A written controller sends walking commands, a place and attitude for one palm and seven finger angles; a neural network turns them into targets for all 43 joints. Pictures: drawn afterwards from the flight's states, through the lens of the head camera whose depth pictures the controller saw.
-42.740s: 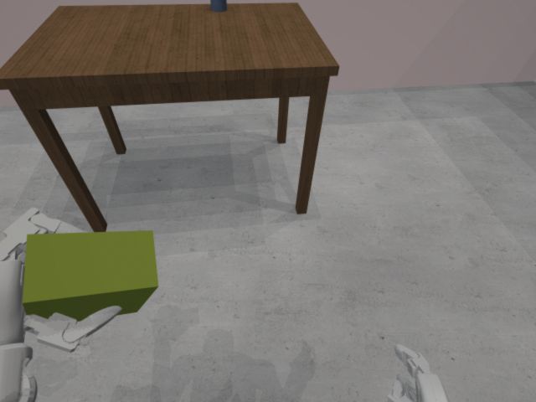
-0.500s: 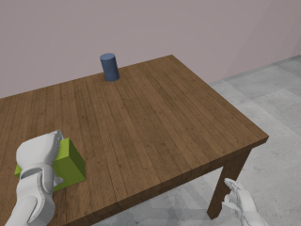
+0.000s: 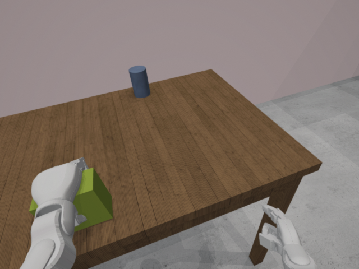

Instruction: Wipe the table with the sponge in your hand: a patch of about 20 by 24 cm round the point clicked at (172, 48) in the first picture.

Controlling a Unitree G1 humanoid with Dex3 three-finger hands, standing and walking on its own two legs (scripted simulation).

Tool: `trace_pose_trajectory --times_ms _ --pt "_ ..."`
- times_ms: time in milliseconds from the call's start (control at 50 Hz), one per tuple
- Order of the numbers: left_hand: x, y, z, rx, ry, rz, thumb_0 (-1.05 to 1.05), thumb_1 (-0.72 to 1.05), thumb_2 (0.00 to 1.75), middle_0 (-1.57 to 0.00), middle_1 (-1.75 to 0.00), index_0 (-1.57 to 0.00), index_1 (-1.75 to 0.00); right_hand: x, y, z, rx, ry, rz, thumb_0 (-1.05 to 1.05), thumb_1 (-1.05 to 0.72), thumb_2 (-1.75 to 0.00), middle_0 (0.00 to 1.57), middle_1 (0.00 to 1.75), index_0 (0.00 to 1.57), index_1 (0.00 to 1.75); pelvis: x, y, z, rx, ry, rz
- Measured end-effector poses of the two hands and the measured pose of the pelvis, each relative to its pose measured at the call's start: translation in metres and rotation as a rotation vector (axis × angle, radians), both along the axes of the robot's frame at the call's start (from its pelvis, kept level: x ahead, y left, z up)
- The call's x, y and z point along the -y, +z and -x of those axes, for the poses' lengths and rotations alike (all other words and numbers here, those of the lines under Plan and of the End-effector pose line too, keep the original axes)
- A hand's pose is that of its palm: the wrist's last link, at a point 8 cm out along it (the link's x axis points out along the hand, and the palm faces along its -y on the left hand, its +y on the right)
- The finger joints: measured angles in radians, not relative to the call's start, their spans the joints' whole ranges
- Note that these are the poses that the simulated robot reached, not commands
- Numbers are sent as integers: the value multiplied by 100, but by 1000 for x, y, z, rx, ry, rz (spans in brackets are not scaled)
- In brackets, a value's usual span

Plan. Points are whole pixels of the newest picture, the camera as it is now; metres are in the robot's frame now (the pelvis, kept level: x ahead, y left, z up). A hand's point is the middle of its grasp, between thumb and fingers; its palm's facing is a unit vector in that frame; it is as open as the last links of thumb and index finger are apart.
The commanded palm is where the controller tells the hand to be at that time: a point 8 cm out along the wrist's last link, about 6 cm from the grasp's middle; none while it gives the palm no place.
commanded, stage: lift the sponge slowly off the table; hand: left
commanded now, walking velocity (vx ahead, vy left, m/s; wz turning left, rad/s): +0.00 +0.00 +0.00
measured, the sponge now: (79, 207) +0.22 +0.28 +0.05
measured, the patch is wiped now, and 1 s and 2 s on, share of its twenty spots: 1.00 1.00 1.00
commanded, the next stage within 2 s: bring the sponge back beside the body in 1.86 s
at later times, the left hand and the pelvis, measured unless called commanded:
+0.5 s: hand (76, 189) +0.23 +0.27 +0.10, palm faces +0.07 -0.11 -0.99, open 10.5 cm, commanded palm +0.19 +0.26 +0.18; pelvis +0.00 -0.01 +0.00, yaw +0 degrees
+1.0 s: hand (68, 180) +0.22 +0.27 +0.14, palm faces +0.14 -0.09 -0.99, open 10.5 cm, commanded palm +0.19 +0.26 +0.21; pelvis -0.01 -0.02 +0.00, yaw +0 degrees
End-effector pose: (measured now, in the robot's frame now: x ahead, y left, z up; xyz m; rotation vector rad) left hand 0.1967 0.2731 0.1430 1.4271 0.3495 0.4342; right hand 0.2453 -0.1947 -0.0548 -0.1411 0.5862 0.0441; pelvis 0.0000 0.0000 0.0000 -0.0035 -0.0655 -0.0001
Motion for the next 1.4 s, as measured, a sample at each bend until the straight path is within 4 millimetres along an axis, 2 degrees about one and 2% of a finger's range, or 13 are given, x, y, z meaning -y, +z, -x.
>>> trace_pose_trajectory --times_ms 460,720,900,1100,1400 --pt "9 9 -9 -10 -30 18 -1 -53 103 -66 -132 -70 -131 7 -2 2 5 12 22 2 -90 -90 21 30 21 30 11 3 3 22 3 -3" --pt "7 28 -2 19 -6 17 -1 -53 103 -66 -131 -70 -130 15 4 -4 33 9 20 2 -90 -90 21 30 21 30 14 3 4 26 1 -6" --pt "9 39 -1 40 -26 6 -1 -53 103 -66 -131 -70 -130 11 8 -4 53 18 18 2 -90 -90 20 30 20 30 15 3 9 34 4 -6" --pt "8 55 -5 81 -26 8 -1 -53 103 -67 -131 -71 -130 4 7 2 55 23 4 2 -90 -90 21 30 21 30 14 3 14 34 2 -6" --pt "4 71 -12 120 -37 22 -1 -54 103 -67 -131 -71 -130 5 5 6 48 10 19 2 -90 -90 21 30 21 30 10 2 16 30 3 -5"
